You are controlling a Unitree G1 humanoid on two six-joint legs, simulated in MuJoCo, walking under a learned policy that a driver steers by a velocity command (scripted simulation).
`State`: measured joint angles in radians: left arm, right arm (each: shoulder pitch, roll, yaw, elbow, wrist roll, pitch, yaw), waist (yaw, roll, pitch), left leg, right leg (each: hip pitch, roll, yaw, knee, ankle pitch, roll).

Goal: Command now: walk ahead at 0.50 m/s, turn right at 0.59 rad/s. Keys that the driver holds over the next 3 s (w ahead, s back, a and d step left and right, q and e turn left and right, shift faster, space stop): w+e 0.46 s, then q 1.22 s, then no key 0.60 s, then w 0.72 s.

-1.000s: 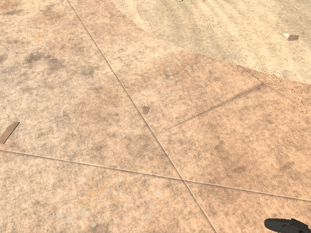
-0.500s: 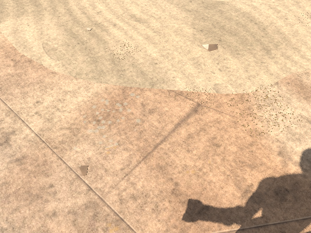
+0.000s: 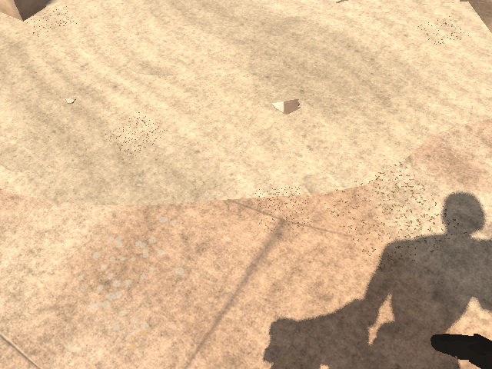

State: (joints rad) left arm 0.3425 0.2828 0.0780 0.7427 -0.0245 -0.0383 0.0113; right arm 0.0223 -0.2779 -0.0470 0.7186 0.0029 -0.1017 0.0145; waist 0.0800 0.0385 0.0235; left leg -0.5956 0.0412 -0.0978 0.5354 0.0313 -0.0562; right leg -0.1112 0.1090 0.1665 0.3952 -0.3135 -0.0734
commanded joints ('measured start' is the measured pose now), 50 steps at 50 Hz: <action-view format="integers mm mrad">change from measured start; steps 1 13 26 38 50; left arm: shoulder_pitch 11 -67 -316 -246 -249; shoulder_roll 155 77 41 92 163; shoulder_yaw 42 16 -1 7 38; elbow -49 -139 -237 -104 -19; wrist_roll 0 -5 14 59 17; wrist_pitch -2 17 -4 -31 33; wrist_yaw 11 -9 -62 -23 23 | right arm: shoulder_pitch -51 190 289 334 143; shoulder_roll -124 -96 -207 -95 -105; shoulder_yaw -37 -41 -65 -29 -48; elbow -82 12 108 134 -9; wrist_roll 8 -9 26 16 7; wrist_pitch -30 -15 32 113 155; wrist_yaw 9 -10 -17 -44 -1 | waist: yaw -34 -98 -136 -140 -88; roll -158 80 32 -140 -148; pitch -31 -10 42 -136 -80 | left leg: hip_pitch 140 462 614 186 187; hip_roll -33 213 235 54 44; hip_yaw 13 -93 208 55 147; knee -48 -359 -260 573 176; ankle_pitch -57 -168 405 -453 -357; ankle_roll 30 234 193 -36 37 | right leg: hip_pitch -31 -585 -445 -160 -31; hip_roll -249 -220 -134 -392 -458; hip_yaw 233 -63 -205 -107 -216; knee -15 764 212 -115 -72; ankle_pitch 220 16 210 721 351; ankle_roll -120 67 11 -190 -128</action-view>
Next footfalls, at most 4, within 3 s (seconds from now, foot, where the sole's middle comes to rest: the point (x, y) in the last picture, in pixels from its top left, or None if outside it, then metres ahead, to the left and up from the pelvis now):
0.08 left None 0.22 0.14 -0.78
0.58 right None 0.43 -0.19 -0.78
1.06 left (266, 357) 0.49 0.05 -0.78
1.54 right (352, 353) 0.52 -0.18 -0.78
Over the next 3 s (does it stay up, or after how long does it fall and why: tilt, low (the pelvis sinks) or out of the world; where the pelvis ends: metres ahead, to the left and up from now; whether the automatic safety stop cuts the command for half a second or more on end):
stays up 0.68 0.01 -0.02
